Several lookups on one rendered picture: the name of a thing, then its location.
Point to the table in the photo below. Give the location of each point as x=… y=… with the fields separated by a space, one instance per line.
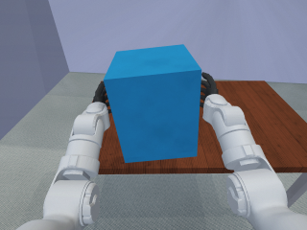
x=274 y=125

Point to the right robot upper arm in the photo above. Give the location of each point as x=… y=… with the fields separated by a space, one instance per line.
x=258 y=196

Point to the right robot hand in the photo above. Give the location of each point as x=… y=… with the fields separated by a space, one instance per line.
x=211 y=87

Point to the carton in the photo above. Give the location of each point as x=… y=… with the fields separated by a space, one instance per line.
x=154 y=96

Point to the left robot hand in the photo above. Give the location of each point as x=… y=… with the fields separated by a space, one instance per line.
x=100 y=95

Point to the left robot upper arm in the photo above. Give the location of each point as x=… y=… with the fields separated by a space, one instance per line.
x=69 y=205

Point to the left robot forearm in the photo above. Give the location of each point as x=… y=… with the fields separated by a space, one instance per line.
x=81 y=160

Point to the right robot forearm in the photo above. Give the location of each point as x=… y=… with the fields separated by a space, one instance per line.
x=240 y=152

